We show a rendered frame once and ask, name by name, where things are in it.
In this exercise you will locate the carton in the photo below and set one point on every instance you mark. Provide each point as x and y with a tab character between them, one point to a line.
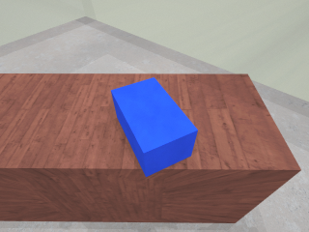
157	130

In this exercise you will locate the pedestal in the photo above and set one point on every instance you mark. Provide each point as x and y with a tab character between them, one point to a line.
64	155

